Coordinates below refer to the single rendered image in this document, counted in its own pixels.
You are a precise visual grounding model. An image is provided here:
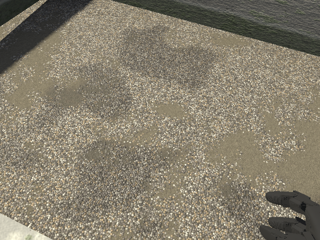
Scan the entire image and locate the robot right hand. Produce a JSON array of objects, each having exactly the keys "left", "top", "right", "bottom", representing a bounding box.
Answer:
[{"left": 259, "top": 190, "right": 320, "bottom": 240}]

